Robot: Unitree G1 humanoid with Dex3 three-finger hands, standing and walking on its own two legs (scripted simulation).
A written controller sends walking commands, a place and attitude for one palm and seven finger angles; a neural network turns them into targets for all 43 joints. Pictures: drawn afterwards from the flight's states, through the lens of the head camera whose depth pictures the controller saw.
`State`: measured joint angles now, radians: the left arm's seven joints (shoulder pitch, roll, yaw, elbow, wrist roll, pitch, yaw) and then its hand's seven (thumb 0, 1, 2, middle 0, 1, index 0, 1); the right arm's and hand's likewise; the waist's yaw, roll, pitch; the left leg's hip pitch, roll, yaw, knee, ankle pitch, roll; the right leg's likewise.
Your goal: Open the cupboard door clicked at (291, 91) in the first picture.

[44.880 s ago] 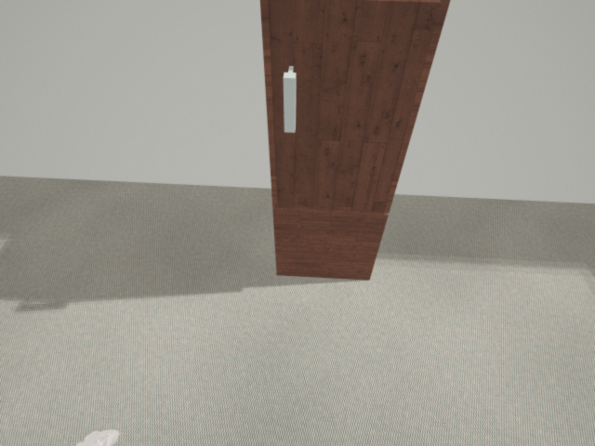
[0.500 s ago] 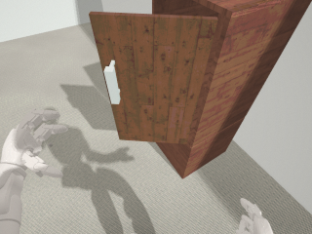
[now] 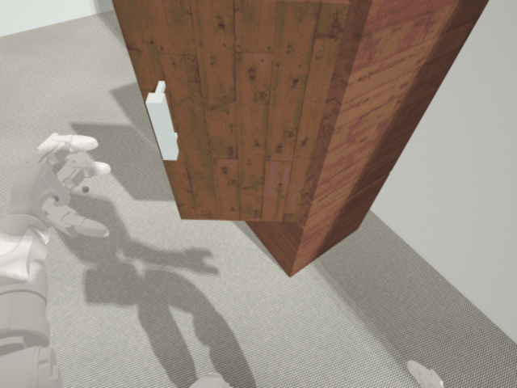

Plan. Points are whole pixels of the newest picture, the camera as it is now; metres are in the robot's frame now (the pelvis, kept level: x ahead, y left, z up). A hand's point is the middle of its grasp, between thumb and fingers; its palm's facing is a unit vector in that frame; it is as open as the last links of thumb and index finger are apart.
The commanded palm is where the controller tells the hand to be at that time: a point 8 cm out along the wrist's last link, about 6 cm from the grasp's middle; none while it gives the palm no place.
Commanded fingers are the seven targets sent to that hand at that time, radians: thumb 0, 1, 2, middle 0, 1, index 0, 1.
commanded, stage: move the hooked fingers beside the handle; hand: left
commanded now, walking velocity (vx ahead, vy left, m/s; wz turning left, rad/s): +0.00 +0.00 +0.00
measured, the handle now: (166, 121) +0.55 +0.19 +0.08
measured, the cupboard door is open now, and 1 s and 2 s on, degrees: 54 54 54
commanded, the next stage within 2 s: slide the fingers in behind the handle in 1.86 s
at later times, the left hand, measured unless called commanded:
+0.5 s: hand (99, 162) +0.43 +0.27 +0.10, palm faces +0.03 -1.00 +0.01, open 14.0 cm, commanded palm +0.41 +0.32 +0.09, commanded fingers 0.00 -0.50 0.30 -0.30 -1.20 -0.30 -1.20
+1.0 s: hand (110, 133) +0.50 +0.27 +0.09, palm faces +0.02 -1.00 +0.01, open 14.0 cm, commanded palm +0.49 +0.32 +0.08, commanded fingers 0.00 -0.50 0.30 -0.30 -1.20 -0.30 -1.20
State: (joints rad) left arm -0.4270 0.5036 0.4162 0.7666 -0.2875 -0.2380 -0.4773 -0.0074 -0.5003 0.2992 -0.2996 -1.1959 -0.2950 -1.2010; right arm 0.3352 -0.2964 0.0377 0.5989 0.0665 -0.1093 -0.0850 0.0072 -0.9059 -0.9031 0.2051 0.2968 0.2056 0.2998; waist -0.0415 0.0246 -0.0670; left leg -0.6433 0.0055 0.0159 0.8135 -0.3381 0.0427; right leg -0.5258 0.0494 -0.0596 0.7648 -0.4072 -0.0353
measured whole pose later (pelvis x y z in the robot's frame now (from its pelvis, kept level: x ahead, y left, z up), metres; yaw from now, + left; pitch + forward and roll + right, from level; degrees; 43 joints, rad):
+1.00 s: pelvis +0.01 +0.01 -0.02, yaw -2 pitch +18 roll -4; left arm -0.89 0.71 0.48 1.23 -0.14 -0.31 -0.44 -0.01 -0.50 0.30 -0.30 -1.20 -0.29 -1.20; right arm 0.43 -0.30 0.04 0.63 0.03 0.06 -0.06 0.00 -0.91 -0.90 0.21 0.30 0.21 0.30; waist -0.16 0.02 -0.09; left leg -0.87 0.03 0.02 0.93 -0.39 0.06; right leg -0.74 0.07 -0.06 0.84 -0.43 -0.02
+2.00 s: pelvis +0.01 +0.02 -0.02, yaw -2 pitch +20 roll -5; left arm -0.92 0.70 0.46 1.22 -0.13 -0.33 -0.40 -0.01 -0.50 0.30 -0.30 -1.20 -0.29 -1.20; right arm 0.42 -0.29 0.05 0.62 0.02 0.08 -0.05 0.00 -0.91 -0.90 0.21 0.30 0.21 0.30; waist -0.16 0.02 -0.09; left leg -0.91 0.03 0.01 0.96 -0.40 0.06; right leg -0.77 0.07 -0.07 0.86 -0.44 -0.02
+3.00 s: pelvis +0.01 +0.01 -0.02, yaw +0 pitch +18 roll -4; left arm -0.92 0.53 0.33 1.18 -0.16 -0.34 -0.24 -0.01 -0.50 0.30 -0.26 -1.20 -0.27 -1.21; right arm 0.39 -0.28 0.03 0.66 0.02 0.05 -0.02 0.00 -0.91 -0.90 0.20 0.30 0.21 0.30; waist -0.12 0.03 -0.10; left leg -0.88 0.01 -0.02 0.96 -0.40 0.05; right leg -0.74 0.06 -0.09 0.87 -0.46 -0.03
